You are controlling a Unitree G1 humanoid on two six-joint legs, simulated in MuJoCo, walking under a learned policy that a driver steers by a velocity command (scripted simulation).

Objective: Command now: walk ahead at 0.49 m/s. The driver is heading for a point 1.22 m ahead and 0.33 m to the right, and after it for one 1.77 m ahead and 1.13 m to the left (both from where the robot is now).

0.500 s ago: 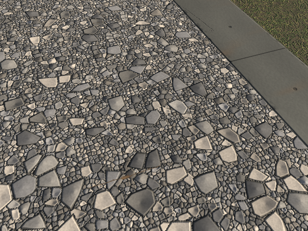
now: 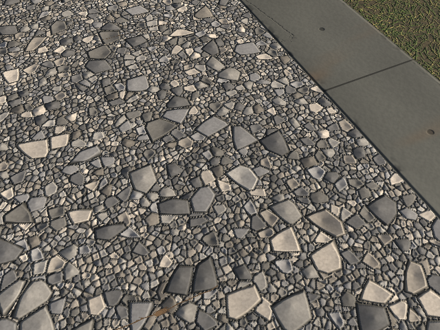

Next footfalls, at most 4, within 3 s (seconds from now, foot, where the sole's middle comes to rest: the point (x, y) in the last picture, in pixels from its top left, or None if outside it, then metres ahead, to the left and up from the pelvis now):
0.40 left None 0.41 0.15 -0.77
0.74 right None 0.38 -0.10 -0.77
1.36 right None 0.41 -0.11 -0.77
1.88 left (202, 312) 0.50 0.08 -0.77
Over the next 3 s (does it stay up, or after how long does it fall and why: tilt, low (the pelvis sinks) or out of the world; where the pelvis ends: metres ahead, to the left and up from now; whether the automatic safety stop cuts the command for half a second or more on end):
stays up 0.56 -0.08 0.02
